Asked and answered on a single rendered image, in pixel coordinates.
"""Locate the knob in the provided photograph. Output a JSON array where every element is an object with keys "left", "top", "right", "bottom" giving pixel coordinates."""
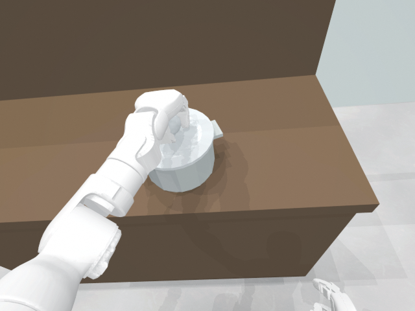
[{"left": 169, "top": 115, "right": 181, "bottom": 134}]

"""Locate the left robot forearm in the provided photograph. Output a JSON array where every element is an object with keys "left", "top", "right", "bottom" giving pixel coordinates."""
[{"left": 38, "top": 104, "right": 169, "bottom": 253}]

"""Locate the pot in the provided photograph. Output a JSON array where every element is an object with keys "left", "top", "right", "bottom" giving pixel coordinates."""
[{"left": 148, "top": 120, "right": 223, "bottom": 192}]

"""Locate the table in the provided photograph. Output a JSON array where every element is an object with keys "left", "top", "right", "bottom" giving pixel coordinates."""
[{"left": 0, "top": 0, "right": 380, "bottom": 284}]

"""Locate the robot left hand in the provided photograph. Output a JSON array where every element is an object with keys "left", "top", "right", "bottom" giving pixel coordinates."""
[{"left": 135, "top": 89, "right": 190, "bottom": 144}]

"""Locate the left robot upper arm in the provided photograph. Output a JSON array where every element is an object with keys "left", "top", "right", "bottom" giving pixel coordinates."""
[{"left": 0, "top": 203, "right": 121, "bottom": 311}]

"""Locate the robot right hand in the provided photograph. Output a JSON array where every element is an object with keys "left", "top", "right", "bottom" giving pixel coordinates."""
[{"left": 310, "top": 279, "right": 357, "bottom": 311}]

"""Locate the lid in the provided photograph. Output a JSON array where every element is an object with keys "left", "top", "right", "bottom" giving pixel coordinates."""
[{"left": 155, "top": 108, "right": 214, "bottom": 170}]

